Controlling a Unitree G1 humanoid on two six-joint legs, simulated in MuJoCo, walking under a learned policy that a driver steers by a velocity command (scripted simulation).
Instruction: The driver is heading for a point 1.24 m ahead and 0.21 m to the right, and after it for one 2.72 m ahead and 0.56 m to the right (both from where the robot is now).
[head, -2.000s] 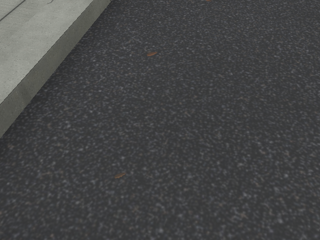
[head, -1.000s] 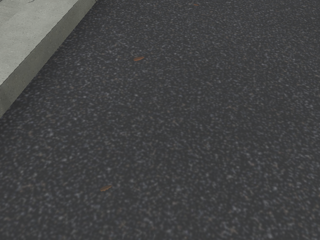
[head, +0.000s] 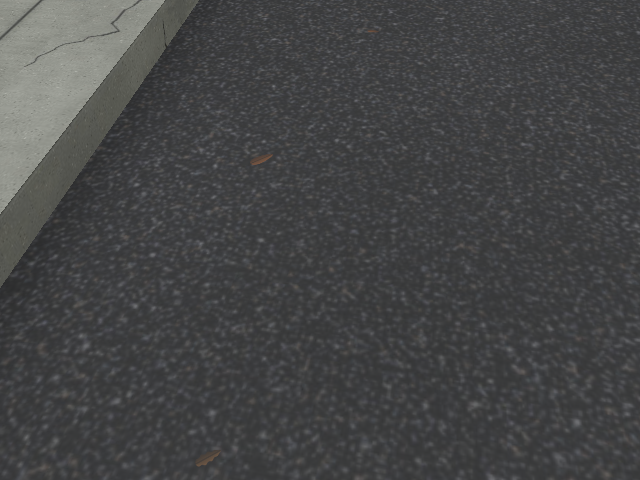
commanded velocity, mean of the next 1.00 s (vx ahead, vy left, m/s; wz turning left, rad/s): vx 0.08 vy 0.00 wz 0.00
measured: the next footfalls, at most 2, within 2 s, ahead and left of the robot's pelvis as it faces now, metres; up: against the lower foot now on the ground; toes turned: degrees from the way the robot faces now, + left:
right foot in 0.22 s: +0.21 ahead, -0.23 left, -0.18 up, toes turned -4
left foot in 0.68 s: +0.24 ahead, -0.01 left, -0.18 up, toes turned +0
